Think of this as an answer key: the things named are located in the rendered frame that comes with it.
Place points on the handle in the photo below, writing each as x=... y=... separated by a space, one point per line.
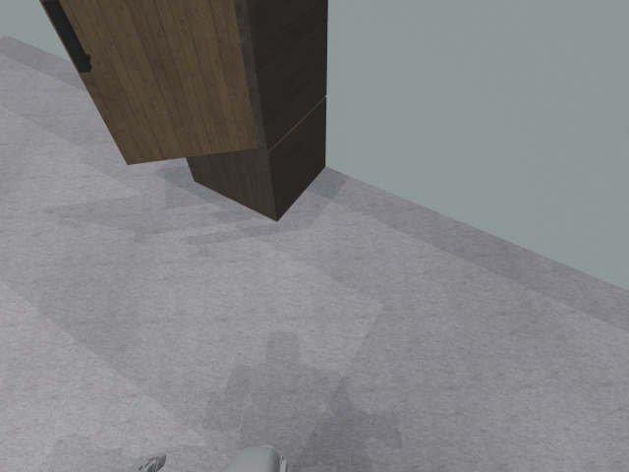
x=62 y=24

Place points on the robot left thigh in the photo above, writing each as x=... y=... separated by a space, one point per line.
x=257 y=459

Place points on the cupboard door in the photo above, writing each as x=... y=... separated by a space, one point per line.
x=167 y=76

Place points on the robot left hand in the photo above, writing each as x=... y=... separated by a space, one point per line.
x=150 y=463

